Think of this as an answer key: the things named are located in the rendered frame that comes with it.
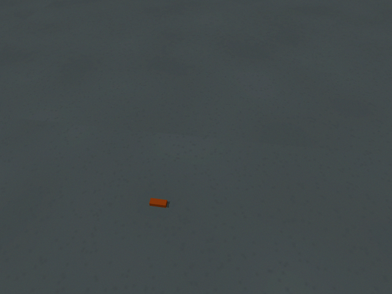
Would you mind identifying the small box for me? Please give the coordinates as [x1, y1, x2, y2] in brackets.
[149, 198, 167, 208]

